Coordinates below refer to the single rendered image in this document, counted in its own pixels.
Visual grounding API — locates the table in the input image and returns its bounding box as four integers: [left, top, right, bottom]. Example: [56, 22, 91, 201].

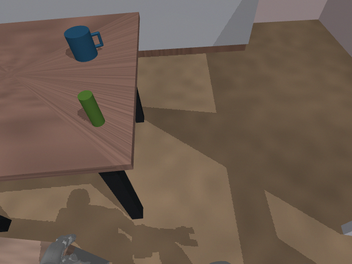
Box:
[0, 12, 144, 232]

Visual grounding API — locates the chair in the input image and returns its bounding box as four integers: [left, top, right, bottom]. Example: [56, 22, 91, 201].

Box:
[0, 237, 109, 264]

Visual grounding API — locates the left robot hand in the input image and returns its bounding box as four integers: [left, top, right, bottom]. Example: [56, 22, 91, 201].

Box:
[40, 234, 81, 264]

